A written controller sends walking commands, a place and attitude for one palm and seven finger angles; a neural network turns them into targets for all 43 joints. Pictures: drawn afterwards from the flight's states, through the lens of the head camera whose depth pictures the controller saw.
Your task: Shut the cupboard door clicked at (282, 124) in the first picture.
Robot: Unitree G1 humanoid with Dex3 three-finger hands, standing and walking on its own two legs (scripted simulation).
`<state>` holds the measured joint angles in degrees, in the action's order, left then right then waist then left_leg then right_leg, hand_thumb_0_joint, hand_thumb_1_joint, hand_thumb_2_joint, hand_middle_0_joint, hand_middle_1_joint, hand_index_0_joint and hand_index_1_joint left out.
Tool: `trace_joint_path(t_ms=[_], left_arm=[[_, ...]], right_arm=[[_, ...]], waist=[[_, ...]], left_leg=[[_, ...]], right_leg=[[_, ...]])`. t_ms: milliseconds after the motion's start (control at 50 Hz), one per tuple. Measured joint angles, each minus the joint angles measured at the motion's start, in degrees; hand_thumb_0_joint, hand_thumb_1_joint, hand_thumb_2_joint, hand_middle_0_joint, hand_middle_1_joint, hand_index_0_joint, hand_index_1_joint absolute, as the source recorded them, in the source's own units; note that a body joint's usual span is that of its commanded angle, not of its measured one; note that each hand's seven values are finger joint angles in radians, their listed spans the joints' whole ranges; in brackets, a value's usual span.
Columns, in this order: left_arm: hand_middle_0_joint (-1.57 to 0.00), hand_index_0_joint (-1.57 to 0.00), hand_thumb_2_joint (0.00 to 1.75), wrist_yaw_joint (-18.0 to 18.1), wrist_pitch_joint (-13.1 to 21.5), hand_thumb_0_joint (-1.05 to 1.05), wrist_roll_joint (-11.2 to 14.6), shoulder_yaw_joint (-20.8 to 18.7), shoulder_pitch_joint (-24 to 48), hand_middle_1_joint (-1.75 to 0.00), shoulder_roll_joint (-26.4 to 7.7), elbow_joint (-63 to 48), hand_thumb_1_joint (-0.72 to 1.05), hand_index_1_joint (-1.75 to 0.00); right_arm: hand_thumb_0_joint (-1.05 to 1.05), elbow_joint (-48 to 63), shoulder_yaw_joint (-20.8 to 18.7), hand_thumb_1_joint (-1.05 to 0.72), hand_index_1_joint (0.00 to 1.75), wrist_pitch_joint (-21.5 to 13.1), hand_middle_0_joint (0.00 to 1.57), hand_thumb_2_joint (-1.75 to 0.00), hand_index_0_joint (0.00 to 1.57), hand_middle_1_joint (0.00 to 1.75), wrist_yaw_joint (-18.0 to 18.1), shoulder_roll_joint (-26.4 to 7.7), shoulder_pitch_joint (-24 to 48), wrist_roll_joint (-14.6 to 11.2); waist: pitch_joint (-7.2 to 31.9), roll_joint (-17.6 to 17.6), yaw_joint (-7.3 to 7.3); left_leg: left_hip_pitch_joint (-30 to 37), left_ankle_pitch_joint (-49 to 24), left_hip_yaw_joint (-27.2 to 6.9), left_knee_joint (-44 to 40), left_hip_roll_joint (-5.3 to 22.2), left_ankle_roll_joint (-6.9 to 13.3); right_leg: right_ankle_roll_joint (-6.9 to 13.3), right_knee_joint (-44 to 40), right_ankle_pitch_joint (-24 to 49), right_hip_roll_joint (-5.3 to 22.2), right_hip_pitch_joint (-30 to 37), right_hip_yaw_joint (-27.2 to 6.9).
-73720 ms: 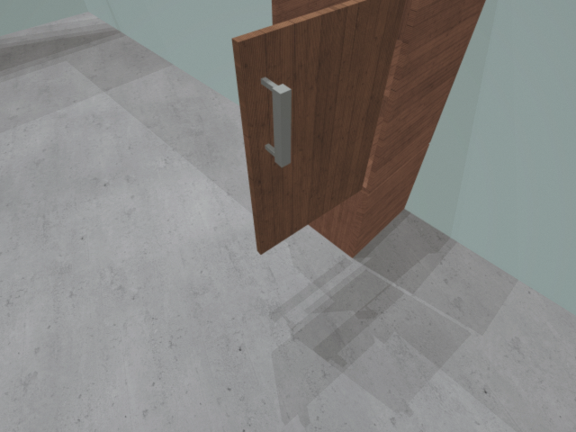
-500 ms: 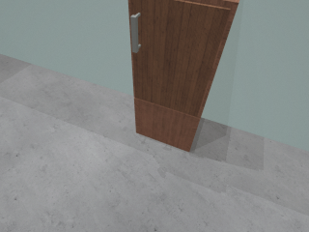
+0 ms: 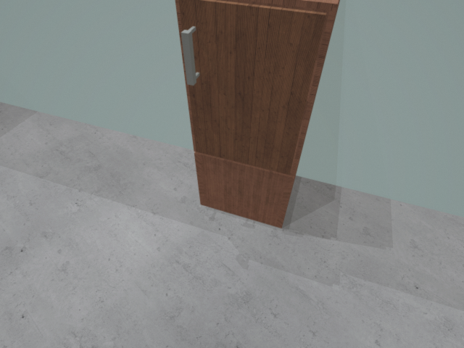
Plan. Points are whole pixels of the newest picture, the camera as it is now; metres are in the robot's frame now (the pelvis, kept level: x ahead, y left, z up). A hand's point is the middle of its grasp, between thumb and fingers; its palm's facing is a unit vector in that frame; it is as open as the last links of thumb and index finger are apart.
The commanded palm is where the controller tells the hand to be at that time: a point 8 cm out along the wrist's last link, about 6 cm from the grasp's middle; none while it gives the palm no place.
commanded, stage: let the arm hang, fingers relaxed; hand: left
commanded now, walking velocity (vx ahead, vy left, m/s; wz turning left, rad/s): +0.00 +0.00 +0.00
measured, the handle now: (192, 56) +0.91 +0.17 +0.09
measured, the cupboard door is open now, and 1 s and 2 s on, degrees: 0 0 0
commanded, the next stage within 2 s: look to check the result in 0.10 s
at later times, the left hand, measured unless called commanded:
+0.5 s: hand out of the picture +0.00 +0.17 -0.17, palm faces +0.03 -0.98 -0.22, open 7.4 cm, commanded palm none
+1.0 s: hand out of the picture +0.05 +0.17 -0.17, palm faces +0.02 -0.97 -0.24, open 7.4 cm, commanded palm none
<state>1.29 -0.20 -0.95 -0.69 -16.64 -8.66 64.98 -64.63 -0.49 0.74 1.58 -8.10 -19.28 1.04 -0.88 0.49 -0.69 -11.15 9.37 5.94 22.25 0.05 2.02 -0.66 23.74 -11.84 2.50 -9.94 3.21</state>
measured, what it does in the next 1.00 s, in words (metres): stands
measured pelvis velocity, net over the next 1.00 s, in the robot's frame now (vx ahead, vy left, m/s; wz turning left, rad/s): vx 0.02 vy -0.03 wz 0.01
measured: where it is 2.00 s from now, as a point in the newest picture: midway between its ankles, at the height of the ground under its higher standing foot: outside the picture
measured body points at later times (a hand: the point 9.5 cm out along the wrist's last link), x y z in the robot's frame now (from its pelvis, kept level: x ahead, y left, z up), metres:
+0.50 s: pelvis +0.01 -0.02 +0.00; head +0.01 -0.02 +0.45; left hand +0.00 +0.22 -0.15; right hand +0.01 -0.25 -0.16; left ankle +0.03 +0.10 -0.74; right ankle +0.01 -0.13 -0.74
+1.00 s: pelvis +0.02 -0.03 +0.00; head +0.03 -0.03 +0.45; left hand +0.05 +0.22 -0.15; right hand +0.05 -0.28 -0.15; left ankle +0.03 +0.10 -0.74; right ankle +0.01 -0.13 -0.74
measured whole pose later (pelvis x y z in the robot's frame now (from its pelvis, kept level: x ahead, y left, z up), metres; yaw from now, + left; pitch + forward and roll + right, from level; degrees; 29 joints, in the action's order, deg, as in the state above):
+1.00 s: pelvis +0.02 -0.03 +0.00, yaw +0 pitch -2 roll +0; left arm 0.9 0.9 -0.7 -0.7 -12.6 -12.2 65.2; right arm -64.7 -0.3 0.6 1.4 -12.4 -12.5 1.0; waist -2.1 0.6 -0.4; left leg -8.2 9.8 4.5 20.1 2.4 -0.6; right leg 1.5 19.5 -11.9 -0.2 -5.8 4.6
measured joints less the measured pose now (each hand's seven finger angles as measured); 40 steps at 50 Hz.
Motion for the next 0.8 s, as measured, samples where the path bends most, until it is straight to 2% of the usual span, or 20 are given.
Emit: trace_joint_path(t_ms=[280,800], left_arm=[[-0.2,-0.2,0.9,0.0,0.2,0.0,0.0,-0.1,0.2,-0.3,-0.1,0.0,0.91,-0.3],[-0.2,-0.2,0.9,-0.3,0.9,0.0,0.2,-0.1,3.0,-0.3,-2.9,0.5,0.91,-0.3]], right_arm=[[0.0,0.8,-0.2,-0.91,0.3,-0.2,0.2,-0.9,0.2,0.3,0.0,-0.9,2.3,0.0],[0.0,0.1,0.1,-0.91,0.3,-0.2,0.2,-0.9,0.2,0.3,-0.1,-3.8,6.1,-0.1]], waist=[[-0.7,0.1,0.15],[-1.2,0.2,0.43]], left_leg=[[0.1,0.4,-0.2,0.2,0.9,-0.8],[2.2,0.4,-1.2,-1.5,2.2,-2.3]], right_leg=[[0.7,-0.1,-0.3,-0.9,0.2,0.2],[2.0,-3.1,-0.1,-2.4,3.1,1.1]])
